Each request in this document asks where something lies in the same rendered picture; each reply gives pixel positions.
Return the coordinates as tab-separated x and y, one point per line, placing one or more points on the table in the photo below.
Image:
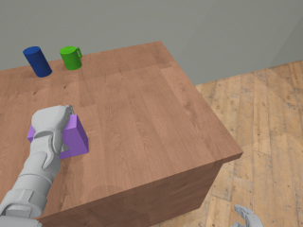
155	146

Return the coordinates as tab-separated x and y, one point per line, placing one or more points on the robot right hand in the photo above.
247	214

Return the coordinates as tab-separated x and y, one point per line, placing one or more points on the sponge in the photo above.
73	136

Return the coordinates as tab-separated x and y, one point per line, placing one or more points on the left robot upper arm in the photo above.
8	221

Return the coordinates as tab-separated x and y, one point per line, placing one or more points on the robot left forearm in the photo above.
27	198

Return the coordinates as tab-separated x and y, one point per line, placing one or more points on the robot left hand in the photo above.
55	117

